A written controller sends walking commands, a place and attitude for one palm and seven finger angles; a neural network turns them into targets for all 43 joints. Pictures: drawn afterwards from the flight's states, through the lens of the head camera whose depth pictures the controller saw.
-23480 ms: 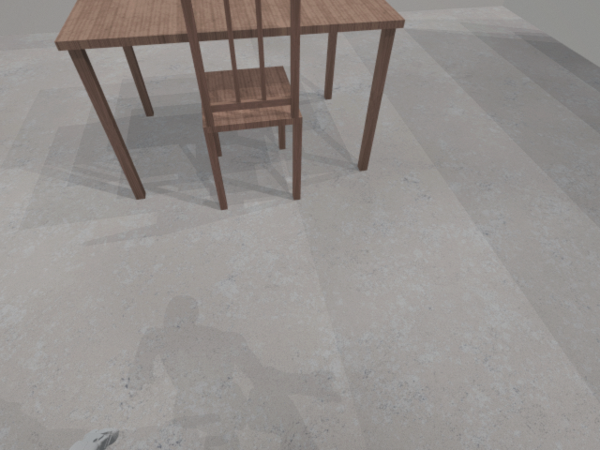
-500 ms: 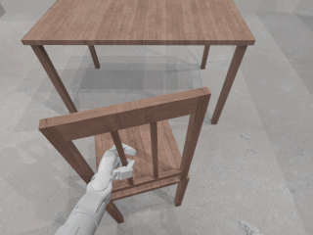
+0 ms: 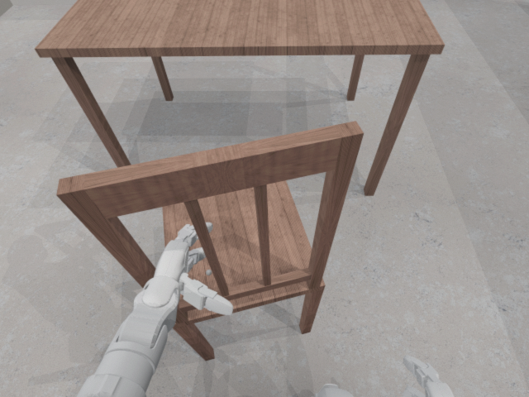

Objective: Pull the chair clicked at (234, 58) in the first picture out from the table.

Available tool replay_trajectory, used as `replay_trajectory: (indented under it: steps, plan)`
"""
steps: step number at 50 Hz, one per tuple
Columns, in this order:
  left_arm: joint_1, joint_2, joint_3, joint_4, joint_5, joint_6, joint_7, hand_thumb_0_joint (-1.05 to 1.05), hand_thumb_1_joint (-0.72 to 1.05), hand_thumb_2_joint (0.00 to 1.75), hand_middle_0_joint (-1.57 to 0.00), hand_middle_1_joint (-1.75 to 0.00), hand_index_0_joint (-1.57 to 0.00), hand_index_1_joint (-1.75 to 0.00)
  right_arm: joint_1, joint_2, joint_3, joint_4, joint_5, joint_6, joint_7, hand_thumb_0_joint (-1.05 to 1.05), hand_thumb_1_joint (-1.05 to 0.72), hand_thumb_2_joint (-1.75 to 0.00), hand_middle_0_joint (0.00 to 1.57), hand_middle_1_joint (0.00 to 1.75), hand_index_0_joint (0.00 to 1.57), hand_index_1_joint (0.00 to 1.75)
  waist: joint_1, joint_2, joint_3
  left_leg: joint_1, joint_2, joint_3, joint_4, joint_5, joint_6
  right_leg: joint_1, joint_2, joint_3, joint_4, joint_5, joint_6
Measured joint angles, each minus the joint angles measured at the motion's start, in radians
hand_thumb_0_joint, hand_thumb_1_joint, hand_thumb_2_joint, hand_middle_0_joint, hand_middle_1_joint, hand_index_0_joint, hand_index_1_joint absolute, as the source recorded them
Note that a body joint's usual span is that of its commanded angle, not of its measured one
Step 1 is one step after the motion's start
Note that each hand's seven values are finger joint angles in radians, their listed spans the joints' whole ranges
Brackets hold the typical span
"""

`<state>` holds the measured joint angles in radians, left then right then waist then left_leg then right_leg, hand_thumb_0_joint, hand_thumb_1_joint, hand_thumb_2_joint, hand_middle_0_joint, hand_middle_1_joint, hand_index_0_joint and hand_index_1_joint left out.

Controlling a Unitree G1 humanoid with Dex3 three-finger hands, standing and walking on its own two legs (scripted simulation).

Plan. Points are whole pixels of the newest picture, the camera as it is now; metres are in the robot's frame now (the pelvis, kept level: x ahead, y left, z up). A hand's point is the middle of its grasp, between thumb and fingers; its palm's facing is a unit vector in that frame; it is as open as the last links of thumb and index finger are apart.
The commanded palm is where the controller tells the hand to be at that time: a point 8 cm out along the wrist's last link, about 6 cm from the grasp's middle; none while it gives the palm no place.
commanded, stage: open the thumb and straighten the fingers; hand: left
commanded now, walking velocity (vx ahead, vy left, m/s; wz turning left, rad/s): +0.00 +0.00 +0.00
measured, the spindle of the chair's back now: (211, 256) +0.35 +0.10 -0.03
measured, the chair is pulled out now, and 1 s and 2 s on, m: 0.54 0.54 0.54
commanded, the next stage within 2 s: draw the fingers out of the gap in 0.12 s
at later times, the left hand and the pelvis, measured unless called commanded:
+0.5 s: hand (207, 296) +0.28 +0.10 -0.04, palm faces -0.14 -0.98 -0.17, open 17.5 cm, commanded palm +0.26 +0.15 -0.01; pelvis +0.01 -0.01 +0.00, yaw +0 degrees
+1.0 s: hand (197, 350) +0.20 +0.10 -0.03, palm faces -0.12 -0.98 -0.16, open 17.5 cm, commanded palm +0.18 +0.16 -0.01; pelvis +0.00 -0.01 -0.02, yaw +2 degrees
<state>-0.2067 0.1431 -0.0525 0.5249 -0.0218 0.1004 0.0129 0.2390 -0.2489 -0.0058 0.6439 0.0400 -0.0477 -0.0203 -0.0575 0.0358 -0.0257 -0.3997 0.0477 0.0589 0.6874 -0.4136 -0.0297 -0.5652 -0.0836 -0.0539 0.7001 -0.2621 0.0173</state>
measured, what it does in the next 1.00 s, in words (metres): stands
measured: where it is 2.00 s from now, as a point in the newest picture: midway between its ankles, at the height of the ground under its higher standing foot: outside the picture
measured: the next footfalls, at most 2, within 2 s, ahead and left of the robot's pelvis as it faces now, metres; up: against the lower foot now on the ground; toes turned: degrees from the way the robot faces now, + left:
none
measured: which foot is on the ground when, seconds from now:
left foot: down 0.00-1.00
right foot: down 0.00-1.00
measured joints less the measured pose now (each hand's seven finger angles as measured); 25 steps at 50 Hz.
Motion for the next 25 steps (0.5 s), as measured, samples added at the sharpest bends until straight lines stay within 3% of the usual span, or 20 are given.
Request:
replay_trajectory:
  steps: [6, 13, 25]
  plan:
    - [-0.040, 0.017, 0.002, 0.025, -0.008, 0.000, -0.018, -0.01, -0.53, 0.20, -0.07, -0.20, -0.07, -0.20, -0.007, -0.005, 0.004, -0.006, 0.004, -0.013, -0.010, 0.01, -0.90, -0.90, 0.21, 0.30, 0.20, 0.30, 0.002, 0.003, 0.007, -0.021, 0.000, -0.011, 0.018, -0.003, -0.003, -0.015, -0.003, -0.009, 0.016, -0.006, -0.003]
    - [-0.071, 0.008, 0.021, 0.042, -0.005, 0.002, -0.028, -0.01, -0.54, 0.20, -0.02, -0.05, -0.02, -0.05, -0.004, -0.017, -0.001, -0.013, 0.001, -0.010, -0.007, 0.01, -0.90, -0.90, 0.21, 0.30, 0.20, 0.30, -0.003, 0.001, 0.002, -0.037, 0.000, -0.011, 0.022, -0.005, -0.006, -0.036, -0.002, -0.008, 0.027, -0.012, -0.006]
    - [0.236, 0.014, -0.020, -0.248, 0.001, 0.023, -0.015, -0.01, -0.54, 0.20, -0.01, 0.00, -0.01, 0.00, 0.015, -0.022, -0.014, -0.058, 0.003, -0.012, -0.006, 0.01, -0.90, -0.90, 0.21, 0.30, 0.20, 0.30, -0.002, 0.003, -0.006, -0.028, 0.010, -0.013, 0.033, -0.026, -0.013, -0.031, 0.006, -0.011, 0.046, -0.037, -0.011]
